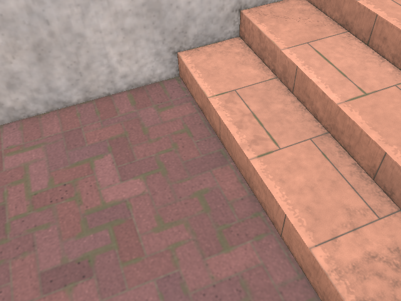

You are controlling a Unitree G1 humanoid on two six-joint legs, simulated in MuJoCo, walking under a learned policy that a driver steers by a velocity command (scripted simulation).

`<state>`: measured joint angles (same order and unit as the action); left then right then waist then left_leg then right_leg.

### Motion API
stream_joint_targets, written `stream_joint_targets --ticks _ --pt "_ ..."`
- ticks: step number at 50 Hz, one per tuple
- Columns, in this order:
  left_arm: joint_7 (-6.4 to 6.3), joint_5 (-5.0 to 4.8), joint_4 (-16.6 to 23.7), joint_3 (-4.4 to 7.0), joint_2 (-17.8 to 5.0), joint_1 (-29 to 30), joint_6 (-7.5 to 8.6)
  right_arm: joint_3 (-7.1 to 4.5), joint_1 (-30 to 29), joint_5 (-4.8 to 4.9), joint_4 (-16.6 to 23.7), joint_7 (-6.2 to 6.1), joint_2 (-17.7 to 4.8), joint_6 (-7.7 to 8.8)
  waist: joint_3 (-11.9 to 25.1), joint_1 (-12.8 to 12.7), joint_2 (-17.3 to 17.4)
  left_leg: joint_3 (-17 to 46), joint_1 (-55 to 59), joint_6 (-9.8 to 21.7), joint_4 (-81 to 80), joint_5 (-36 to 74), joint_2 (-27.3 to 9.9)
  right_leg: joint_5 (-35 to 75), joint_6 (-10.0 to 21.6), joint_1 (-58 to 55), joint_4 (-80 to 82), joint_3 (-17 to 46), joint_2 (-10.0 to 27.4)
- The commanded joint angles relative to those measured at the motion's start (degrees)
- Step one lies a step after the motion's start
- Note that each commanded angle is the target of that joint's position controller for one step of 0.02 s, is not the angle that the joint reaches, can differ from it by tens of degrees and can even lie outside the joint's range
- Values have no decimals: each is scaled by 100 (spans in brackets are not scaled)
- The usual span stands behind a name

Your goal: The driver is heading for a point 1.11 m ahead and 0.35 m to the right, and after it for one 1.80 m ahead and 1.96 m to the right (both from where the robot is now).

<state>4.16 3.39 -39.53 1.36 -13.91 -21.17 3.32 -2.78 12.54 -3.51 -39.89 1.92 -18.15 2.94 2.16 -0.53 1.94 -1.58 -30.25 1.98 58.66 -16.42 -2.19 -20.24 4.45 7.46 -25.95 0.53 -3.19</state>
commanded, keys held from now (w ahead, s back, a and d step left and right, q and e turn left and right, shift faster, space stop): w+e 0.96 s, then w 0.04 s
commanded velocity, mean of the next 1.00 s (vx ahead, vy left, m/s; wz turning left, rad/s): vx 0.48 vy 0.00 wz -0.60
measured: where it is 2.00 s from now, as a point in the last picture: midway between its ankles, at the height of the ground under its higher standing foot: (290, 193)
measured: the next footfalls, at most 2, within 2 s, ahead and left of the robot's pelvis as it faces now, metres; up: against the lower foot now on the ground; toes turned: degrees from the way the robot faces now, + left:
left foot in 0.34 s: +0.33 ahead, +0.13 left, -0.14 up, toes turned -15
right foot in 0.80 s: +0.51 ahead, -0.16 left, -0.14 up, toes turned -29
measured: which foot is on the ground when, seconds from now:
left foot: up 0.00-0.32, down 0.34-0.78, up 0.80-1.00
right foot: down 0.00-0.36, up 0.38-0.78, down 0.80-1.00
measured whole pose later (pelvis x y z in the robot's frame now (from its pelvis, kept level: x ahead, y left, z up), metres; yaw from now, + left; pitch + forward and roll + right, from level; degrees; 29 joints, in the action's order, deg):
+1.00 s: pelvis +0.50 -0.08 -0.13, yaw -36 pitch +2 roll +0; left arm 0.3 1.2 -41.7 3.9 -15.0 -16.7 2.5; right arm -2.2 6.2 -2.9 -40.6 0.6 -16.3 4.2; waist -2.2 -0.5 1.6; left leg 3.2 -34.4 -2.1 60.3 -18.0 -5.1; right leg -8.5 5.8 14.4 -21.7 4.8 -7.6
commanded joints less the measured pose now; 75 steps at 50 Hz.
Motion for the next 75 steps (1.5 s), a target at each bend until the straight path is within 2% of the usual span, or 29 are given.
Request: stream_joint_targets --ticks 1,2,3,10,11,12,14,16,17,18,19,20,22,25,27,34,38,40,41,42,43,47,48,56,60,62,63,65,75 --pt "-183 304 2 31 -363 -51 416 142 -608 -202 302 -5 -195 469 -520 -136 -476 800 -1490 -230 -723 2012 -242 621 1095 -264 892 1569 1341" --pt "-171 154 -79 72 -580 -170 406 152 -711 -95 317 16 -246 404 -329 -194 -391 676 -1295 -380 -1049 2571 -141 771 1126 -77 789 1363 1207" --pt "-78 -974 -48 289 -1179 -130 41 -277 -1976 715 793 38 -1030 144 -683 -268 -149 90 -1386 -407 -2051 2398 208 2142 1037 -152 998 1627 1047" --pt "-539 -521 -22 98 -713 -1 -387 -167 -1800 558 452 345 -147 -318 -378 -193 -689 775 273 88 -2766 3040 339 1059 823 1174 -1167 2062 756" --pt "-595 -629 -46 284 -1024 -189 137 124 -1359 497 405 411 353 -13 -312 -349 129 192 -164 -9 -2655 2600 -113 -1284 947 301 -639 2808 665" --pt "-615 -671 -179 304 -1184 80 416 32 -1192 494 36 476 351 100 -837 -217 -293 746 -444 82 -2681 2143 -577 -1927 1136 452 -710 3563 794" --pt "-653 -725 -321 279 -1110 452 600 -134 -840 512 -219 531 -35 203 -1137 74 -403 812 -352 120 -3297 2315 -790 -1680 1014 284 -1215 3726 602" --pt "-714 -717 -175 222 -877 1038 679 -437 606 368 -1159 527 -518 257 -259 664 317 5 2439 -232 -3736 3029 -146 -242 408 1043 -3645 2420 -145" --pt "-483 -375 -659 162 -239 -190 206 -542 1158 199 -898 254 -948 408 150 696 134 647 4004 -42 -2757 3529 -524 8 67 2389 -5536 1655 -153" --pt "-389 -389 -839 22 391 -1134 200 -402 1554 167 -1048 230 -682 449 449 485 1096 1476 5123 64 -1830 5914 -1110 -2499 -187 4016 -8067 1486 -717" --pt "-466 -704 -682 -38 383 -2116 235 -473 1654 202 -1196 227 -1093 358 1095 -79 2563 3421 5401 653 -2571 6103 -1976 -2152 -472 4782 -9331 1122 -520" --pt "-598 -890 -456 -10 -92 -1820 203 -540 1412 375 -1135 183 -1229 274 1400 -44 1832 4639 5320 1610 -3559 2411 -2688 -1556 -655 5376 -9532 679 -159" --pt "-778 -564 40 185 -721 463 11 -117 304 277 -873 -16 14 255 91 277 -757 3601 3036 1467 -4248 708 -2481 -430 -416 5215 -9042 539 497" --pt "-618 -522 451 235 -482 880 -117 65 -131 271 -1144 -147 235 399 -858 -258 233 1589 1298 629 -4454 1439 -1530 672 -227 4479 -6087 1256 998" --pt "-564 -406 636 264 -378 1294 -91 -29 -96 112 -1137 -286 -165 390 -734 -75 516 380 751 562 -4845 2320 -861 1626 -407 3479 -4282 580 735" --pt "-186 -492 977 165 42 2367 -66 -161 913 439 -1293 -479 -562 190 -327 451 91 -356 3115 348 -4556 3758 -1168 2154 -201 3165 -1206 -176 479" --pt "-131 -386 808 391 -383 1498 -123 -294 701 448 -1035 -474 -861 28 185 -209 494 -708 3367 335 -2793 7142 -1240 1088 290 1574 -981 -588 -90" --pt "-297 -406 329 716 -1127 -32 -152 -294 350 422 -743 -443 -823 108 774 -950 -164 -758 1500 73 -160 4229 -731 1952 827 -1202 -72 449 361" --pt "-360 -423 375 716 -1633 151 -113 -23 867 150 -459 -277 58 277 1017 -137 -1626 -371 -1056 -124 1815 -1610 267 2605 1721 -2975 -336 2974 1757" --pt "-368 -361 409 627 -1243 -167 -66 -55 540 376 -334 -149 -311 502 1656 -536 -1281 703 -1752 -51 2417 -1655 272 1136 2188 -3024 556 4172 2158" --pt "-367 -393 382 570 -996 144 -11 -127 -4 542 -129 -116 -529 590 850 -506 -733 760 -1923 6 2024 -892 18 829 1824 -2246 909 3538 1898" --pt "-400 -377 543 435 -741 1141 47 -191 -103 219 93 -226 -482 389 72 272 -141 611 -696 -405 616 -160 -313 3051 1378 101 1179 2180 1272" --pt "-426 -133 169 422 -896 694 22 27 325 -144 -61 -113 -15 67 56 460 -75 203 9 -467 291 -147 -268 4504 1188 641 962 1504 966" --pt "-355 -131 -96 389 -856 209 -3 195 -667 203 256 -189 50 -112 147 -142 -790 -29 764 -358 -1881 950 -60 3384 666 334 893 1449 1067" --pt "-406 -187 -207 337 -798 365 53 74 477 160 -73 -228 -46 6 363 420 -413 -219 2093 45 -3069 622 386 4636 507 -24 -544 1100 982" --pt "-461 -196 75 156 -216 544 87 -49 1447 67 -296 -241 -663 96 461 603 936 2286 3124 326 -4056 2146 -1238 1817 -1 1329 -3468 161 59" --pt "-452 -181 -58 203 -322 -475 19 -224 1302 183 -395 -202 -1120 -32 484 25 1905 4024 3543 1100 -4500 1579 -1864 -702 -193 2792 -4526 -144 -380" --pt "-419 120 -164 226 -482 232 -45 -88 798 209 -262 -98 -303 -138 -268 165 22 3401 2632 1399 -4478 -1229 -1347 -305 -228 3645 -6293 122 147" --pt "-613 104 1279 -436 903 2606 -211 120 2126 246 -1460 -185 146 65 -660 282 51 2789 1928 1250 -4003 -572 -552 -616 -46 7649 -10972 -209 374"
Velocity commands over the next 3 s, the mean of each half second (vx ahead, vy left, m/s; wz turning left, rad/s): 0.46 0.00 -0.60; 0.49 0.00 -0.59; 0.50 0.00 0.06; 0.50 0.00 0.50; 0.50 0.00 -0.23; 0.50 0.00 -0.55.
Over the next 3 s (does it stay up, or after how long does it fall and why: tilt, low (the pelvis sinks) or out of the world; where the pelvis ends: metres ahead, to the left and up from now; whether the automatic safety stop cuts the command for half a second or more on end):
stays up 1.38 -0.55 0.15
